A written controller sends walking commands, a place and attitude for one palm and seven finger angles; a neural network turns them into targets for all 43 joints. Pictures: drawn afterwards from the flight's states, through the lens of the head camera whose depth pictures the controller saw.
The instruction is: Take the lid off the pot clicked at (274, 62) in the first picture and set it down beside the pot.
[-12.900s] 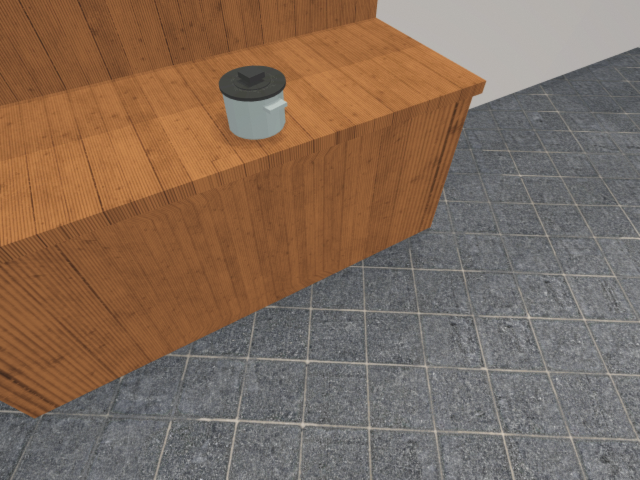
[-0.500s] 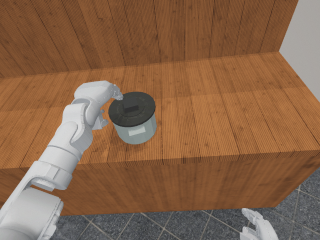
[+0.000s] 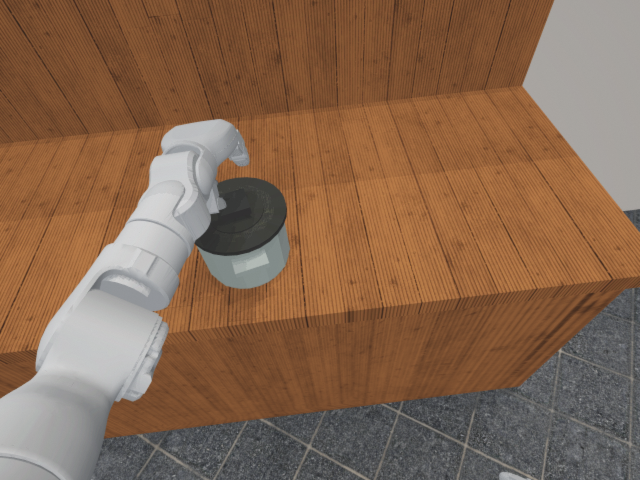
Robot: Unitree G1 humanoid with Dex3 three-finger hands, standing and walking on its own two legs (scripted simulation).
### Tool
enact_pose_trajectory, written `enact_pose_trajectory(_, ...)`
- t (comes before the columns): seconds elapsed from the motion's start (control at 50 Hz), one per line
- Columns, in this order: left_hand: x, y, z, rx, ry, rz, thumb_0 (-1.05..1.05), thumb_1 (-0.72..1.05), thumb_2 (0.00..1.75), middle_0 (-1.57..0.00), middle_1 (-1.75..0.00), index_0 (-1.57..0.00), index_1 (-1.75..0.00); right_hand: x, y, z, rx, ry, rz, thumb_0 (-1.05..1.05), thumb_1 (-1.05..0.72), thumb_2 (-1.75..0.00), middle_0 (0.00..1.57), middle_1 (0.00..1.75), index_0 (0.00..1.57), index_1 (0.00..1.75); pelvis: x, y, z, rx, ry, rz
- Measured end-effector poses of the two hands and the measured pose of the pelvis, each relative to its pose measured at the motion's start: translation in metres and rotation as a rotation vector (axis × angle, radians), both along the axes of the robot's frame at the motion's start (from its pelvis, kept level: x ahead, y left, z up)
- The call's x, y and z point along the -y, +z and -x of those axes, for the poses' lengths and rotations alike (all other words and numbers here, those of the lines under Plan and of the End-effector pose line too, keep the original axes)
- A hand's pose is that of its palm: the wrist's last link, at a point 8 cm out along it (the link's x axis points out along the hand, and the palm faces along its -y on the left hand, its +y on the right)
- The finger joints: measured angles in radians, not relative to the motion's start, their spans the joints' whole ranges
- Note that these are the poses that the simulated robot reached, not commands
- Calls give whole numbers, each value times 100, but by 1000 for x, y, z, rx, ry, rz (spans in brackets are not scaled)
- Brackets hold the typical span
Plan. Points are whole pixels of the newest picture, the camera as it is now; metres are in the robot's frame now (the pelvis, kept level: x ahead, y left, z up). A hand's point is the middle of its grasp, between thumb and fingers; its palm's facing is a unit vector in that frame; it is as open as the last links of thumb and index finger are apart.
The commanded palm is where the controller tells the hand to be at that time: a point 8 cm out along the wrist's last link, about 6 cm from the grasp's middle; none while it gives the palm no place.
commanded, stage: move the open hand above the knob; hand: left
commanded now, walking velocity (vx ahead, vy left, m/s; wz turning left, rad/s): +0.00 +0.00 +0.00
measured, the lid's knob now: (233, 204) +0.50 +0.12 +0.04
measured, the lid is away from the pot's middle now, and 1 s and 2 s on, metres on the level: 0.00 0.00 0.00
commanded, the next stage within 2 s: lower the open fingers around the knob in 0.72 s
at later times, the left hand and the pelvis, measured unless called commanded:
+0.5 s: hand (215, 181) +0.48 +0.12 +0.12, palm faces -0.28 -0.08 -0.96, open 10.1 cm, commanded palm +0.48 +0.13 +0.18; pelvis +0.00 +0.01 +0.00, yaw +0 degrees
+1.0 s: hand (214, 185) +0.48 +0.13 +0.11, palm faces -0.32 -0.08 -0.94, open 10.1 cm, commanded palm +0.48 +0.13 +0.16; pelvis +0.00 +0.00 +0.00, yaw -1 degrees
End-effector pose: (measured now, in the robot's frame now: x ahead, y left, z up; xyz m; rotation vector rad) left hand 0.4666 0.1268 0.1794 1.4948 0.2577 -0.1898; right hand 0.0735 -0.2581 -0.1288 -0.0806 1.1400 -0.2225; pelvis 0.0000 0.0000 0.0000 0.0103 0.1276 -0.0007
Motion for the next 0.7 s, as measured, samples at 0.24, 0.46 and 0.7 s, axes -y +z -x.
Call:
enact_pose_trajectory(0.24,5,-2,-15,2,13,3,0,-27,138,-83,-8,-83,-8,-5,-3,30,-60,-50,-4,0,-91,-90,20,30,20,30,-6,0,-4,-30,-17,2)
enact_pose_trajectory(0.46,1,-3,-7,-4,19,-4,0,-28,138,-83,-8,-83,-8,-10,-1,7,8,-16,-8,0,-91,-90,20,30,20,30,-6,0,-1,-24,-6,3)
enact_pose_trajectory(0.7,1,-1,-7,-10,26,-7,0,-28,138,-83,-8,-83,-8,-3,5,-4,47,-10,21,0,-91,-90,20,30,20,30,-3,0,1,-26,-5,3)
